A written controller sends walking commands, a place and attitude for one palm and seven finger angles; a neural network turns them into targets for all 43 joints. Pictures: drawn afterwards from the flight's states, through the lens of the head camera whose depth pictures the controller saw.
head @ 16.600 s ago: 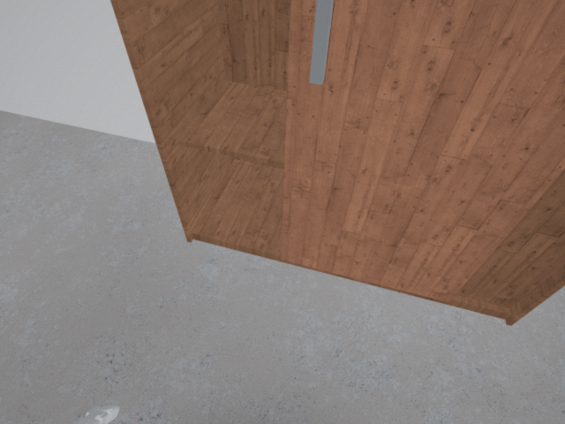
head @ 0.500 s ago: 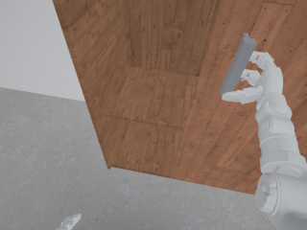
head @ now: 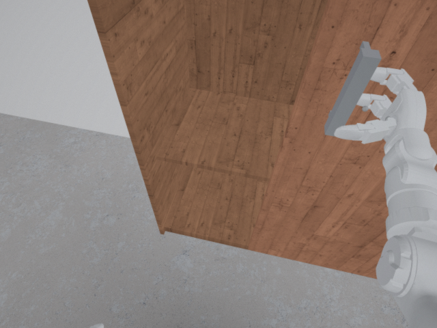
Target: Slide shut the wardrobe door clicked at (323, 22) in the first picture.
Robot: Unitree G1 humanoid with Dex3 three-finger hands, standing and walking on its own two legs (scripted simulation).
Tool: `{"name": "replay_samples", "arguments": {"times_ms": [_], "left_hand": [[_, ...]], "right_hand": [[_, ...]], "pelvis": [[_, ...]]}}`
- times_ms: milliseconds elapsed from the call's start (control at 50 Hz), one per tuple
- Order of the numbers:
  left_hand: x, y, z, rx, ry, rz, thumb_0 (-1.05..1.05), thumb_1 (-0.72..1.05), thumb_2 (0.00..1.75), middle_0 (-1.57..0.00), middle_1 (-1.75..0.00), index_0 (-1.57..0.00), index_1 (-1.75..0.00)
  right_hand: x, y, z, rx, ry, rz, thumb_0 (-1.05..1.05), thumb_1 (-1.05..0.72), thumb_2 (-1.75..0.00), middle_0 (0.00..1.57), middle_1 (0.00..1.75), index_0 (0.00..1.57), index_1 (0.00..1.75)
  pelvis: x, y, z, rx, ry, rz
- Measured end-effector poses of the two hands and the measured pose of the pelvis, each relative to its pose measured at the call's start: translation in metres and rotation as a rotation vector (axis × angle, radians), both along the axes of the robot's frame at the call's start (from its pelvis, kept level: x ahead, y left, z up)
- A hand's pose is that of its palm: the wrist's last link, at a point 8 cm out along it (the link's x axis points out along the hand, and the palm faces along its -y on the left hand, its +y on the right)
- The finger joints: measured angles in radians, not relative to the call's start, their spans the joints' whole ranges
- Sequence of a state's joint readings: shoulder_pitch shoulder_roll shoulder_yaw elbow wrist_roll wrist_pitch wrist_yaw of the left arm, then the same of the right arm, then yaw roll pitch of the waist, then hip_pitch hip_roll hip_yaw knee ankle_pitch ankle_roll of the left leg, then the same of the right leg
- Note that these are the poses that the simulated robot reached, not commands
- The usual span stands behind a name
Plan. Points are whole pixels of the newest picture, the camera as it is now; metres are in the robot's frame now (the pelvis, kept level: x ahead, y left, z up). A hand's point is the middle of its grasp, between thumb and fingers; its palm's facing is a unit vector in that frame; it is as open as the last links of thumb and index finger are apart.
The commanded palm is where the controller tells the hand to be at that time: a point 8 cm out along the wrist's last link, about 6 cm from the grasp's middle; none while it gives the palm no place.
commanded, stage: slide the fingers in behind the handle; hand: right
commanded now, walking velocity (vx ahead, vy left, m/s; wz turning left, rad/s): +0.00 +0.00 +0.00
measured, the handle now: (347, 91) +0.52 -0.16 +0.19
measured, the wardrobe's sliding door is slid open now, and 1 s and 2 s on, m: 0.41 0.41 0.41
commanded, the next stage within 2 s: grip the handle and tug to test in 1.58 s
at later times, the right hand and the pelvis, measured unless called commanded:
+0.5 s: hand (350, 106) +0.47 -0.15 +0.19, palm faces +0.08 +1.00 +0.00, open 13.9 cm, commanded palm +0.44 -0.21 +0.19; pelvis +0.00 +0.00 +0.00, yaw +0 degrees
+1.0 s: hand (341, 107) +0.47 -0.14 +0.19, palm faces +0.08 +1.00 +0.00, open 13.9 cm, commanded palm +0.44 -0.19 +0.19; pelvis +0.00 +0.00 +0.00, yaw -1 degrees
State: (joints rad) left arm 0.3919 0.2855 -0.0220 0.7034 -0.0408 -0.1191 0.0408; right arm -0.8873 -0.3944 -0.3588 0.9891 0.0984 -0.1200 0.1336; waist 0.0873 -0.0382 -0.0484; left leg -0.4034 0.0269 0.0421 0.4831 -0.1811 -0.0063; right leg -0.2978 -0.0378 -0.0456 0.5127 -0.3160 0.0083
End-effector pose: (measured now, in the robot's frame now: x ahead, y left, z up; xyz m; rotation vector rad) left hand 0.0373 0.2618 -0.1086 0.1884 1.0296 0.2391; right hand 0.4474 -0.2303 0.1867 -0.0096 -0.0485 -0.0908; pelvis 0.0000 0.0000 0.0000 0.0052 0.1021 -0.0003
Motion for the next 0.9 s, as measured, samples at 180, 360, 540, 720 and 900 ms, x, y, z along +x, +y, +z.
{"name": "replay_samples", "arguments": {"times_ms": [180, 360, 540, 720, 900], "left_hand": [[0.014, -0.007, 0.002, -0.013, -0.04, -0.016, 0.01, 0.91, 0.9, -0.2, -0.3, -0.2, -0.3], [0.042, -0.017, 0.003, -0.024, -0.097, -0.072, 0.01, 0.91, 0.9, -0.2, -0.3, -0.21, -0.3], [0.046, -0.02, 0.002, -0.045, -0.103, -0.061, 0.01, 0.91, 0.9, -0.2, -0.3, -0.21, -0.3], [0.038, -0.014, 0.0, -0.035, -0.063, -0.046, 0.01, 0.91, 0.9, -0.2, -0.3, -0.21, -0.3], [0.041, -0.011, 0.001, -0.026, -0.072, -0.052, 0.01, 0.91, 0.9, -0.2, -0.3, -0.2, -0.3]], "right_hand": [[-0.012, -0.002, -0.001, -0.002, 0.002, 0.0, -0.02, 0.5, -0.3, 0.31, 1.21, 0.31, 1.21], [-0.007, 0.014, 0.001, -0.009, 0.016, 0.01, -0.02, 0.5, -0.3, 0.3, 1.2, 0.31, 1.21], [0.0, 0.026, 0.001, 0.001, 0.005, 0.005, -0.02, 0.5, -0.3, 0.31, 1.21, 0.31, 1.2], [-0.006, 0.022, -0.005, -0.001, 0.023, -0.006, -0.02, 0.5, -0.3, 0.31, 1.21, 0.31, 1.2], [-0.008, 0.033, 0.001, -0.004, 0.006, 0.016, -0.02, 0.5, -0.3, 0.3, 1.2, 0.3, 1.2]], "pelvis": [[0.0, -0.002, 0.001, 0.002, -0.015, -0.001], [-0.001, -0.004, 0.0, 0.001, -0.014, -0.02], [0.005, -0.003, 0.0, -0.001, -0.008, -0.004], [0.006, -0.001, 0.001, 0.002, -0.019, -0.007], [0.006, -0.001, 0.002, 0.002, -0.025, -0.014]]}}
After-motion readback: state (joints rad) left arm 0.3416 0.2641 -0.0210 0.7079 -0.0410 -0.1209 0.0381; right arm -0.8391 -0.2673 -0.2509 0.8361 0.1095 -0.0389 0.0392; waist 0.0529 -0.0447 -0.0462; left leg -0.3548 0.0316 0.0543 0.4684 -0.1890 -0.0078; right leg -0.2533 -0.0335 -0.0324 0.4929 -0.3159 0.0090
